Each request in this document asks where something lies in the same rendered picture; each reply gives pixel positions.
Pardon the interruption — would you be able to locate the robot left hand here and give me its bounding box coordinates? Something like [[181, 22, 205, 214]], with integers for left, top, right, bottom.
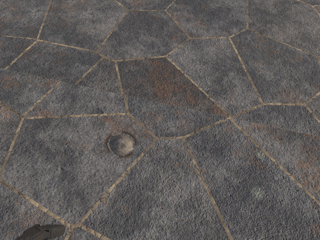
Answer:
[[15, 224, 66, 240]]

